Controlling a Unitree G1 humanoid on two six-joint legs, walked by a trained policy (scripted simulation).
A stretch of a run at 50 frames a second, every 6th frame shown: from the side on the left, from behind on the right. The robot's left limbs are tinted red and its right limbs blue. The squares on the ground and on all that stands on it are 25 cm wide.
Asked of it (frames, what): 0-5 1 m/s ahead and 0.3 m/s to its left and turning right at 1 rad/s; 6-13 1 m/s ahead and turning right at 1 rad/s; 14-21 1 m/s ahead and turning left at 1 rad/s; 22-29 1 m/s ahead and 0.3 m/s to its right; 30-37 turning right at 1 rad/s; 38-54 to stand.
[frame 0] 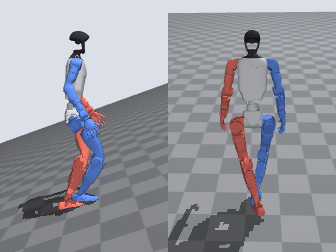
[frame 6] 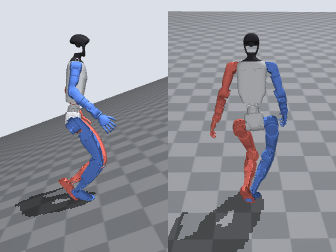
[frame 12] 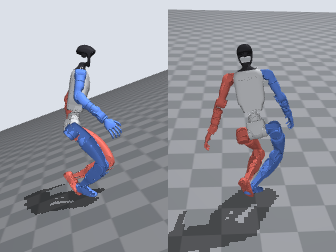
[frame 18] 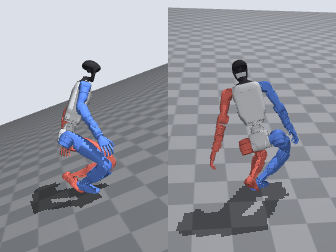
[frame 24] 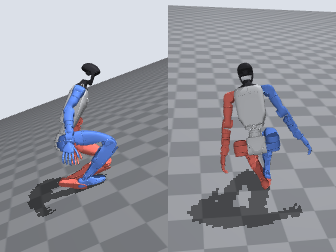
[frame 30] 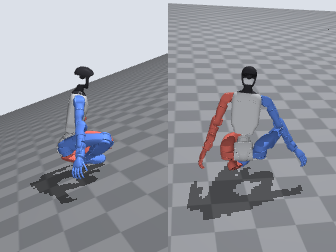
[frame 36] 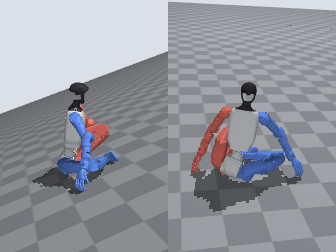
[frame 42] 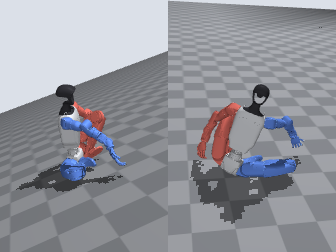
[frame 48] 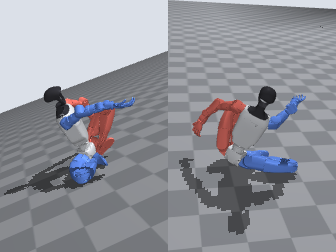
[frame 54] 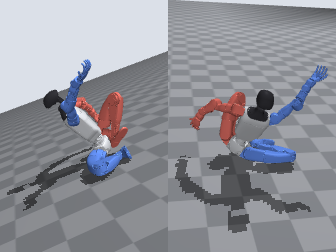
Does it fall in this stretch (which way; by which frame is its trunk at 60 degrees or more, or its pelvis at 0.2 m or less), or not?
yes: goes over backward; its pelvis at 0.2 m or less by frame 36
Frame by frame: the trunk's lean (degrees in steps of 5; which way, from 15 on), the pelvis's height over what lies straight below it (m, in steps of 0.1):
0: 5, 0.8
6: 5, 0.7
12: 15 forward and to its left, 0.6
18: 25 forward and to its left, 0.5
24: 25 forward, 0.5
30: 10, 0.3
36: 10, 0.2
42: 20 to its right, 0.2
48: 40 backward and to its right, 0.2
54: 50 backward, 0.2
